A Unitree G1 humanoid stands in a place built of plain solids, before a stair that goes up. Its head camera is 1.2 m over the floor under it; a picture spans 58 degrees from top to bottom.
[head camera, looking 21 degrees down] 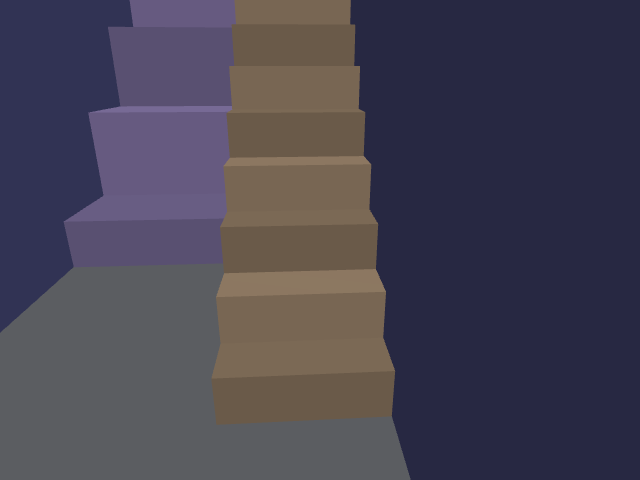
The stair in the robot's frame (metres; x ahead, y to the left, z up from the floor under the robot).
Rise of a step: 0.21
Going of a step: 0.21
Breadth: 0.65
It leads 4 degrees to the left of straight ahead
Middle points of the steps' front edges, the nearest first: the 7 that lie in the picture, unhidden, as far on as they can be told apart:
1.26 0.06 0.21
1.47 0.07 0.41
1.68 0.08 0.62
1.90 0.10 0.82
2.11 0.11 1.03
2.32 0.12 1.24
2.53 0.14 1.44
